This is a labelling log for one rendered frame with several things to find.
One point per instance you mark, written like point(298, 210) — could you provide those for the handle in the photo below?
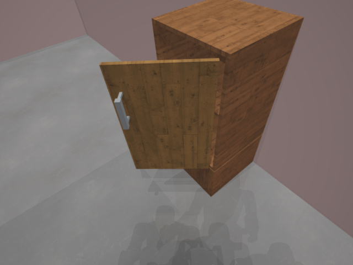
point(121, 112)

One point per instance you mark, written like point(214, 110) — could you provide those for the cupboard door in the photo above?
point(171, 104)

